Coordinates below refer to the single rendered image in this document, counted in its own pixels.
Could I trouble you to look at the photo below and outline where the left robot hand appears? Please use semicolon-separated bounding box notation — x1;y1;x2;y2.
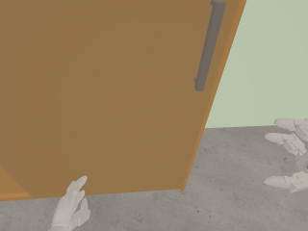
51;175;90;231

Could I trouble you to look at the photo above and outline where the handle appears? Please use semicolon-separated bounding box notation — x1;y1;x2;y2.
194;0;226;91

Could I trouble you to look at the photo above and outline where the right robot hand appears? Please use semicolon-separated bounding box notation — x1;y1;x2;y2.
263;117;308;193

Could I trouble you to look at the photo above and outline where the wardrobe door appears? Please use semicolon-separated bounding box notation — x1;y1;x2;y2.
0;0;239;199
0;167;26;194

